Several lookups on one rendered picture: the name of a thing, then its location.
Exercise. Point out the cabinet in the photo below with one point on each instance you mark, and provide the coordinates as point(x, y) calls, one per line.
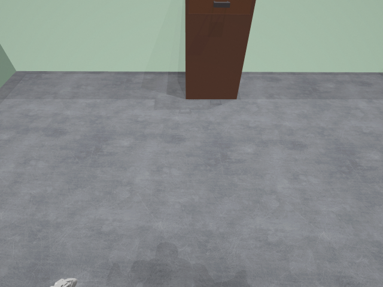
point(215, 51)

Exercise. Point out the drawer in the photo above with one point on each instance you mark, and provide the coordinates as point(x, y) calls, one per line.
point(207, 6)

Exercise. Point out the handle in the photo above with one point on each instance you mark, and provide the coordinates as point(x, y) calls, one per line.
point(222, 4)

